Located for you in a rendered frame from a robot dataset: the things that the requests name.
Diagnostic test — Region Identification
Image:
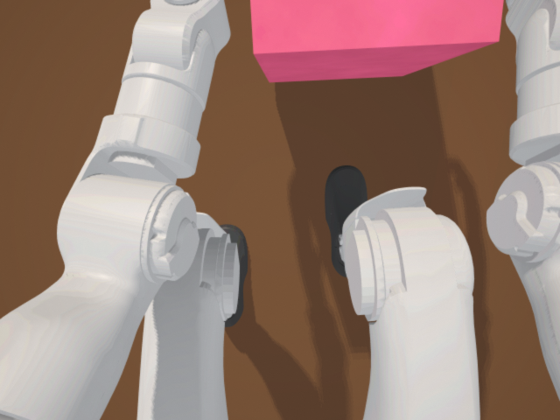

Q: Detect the robot right shin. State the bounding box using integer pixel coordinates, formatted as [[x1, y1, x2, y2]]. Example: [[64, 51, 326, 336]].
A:
[[339, 187, 474, 294]]

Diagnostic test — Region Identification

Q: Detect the carton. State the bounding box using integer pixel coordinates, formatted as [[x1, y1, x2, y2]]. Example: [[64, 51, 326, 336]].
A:
[[250, 0, 504, 82]]

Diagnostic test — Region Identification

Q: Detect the robot left upper arm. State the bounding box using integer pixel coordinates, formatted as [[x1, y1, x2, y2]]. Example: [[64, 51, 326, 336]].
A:
[[0, 173, 200, 420]]

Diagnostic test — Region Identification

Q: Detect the robot right upper arm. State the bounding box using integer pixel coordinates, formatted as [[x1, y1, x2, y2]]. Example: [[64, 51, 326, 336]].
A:
[[486, 161, 560, 401]]

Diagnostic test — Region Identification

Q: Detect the right robot forearm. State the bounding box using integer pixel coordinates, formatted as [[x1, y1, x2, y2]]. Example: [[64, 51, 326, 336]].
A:
[[506, 0, 560, 166]]

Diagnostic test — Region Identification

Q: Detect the left robot thigh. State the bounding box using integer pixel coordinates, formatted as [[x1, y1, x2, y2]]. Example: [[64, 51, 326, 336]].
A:
[[137, 228, 240, 420]]

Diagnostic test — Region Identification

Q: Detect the left robot forearm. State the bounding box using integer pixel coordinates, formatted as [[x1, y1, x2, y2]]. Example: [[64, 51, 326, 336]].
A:
[[57, 0, 231, 248]]

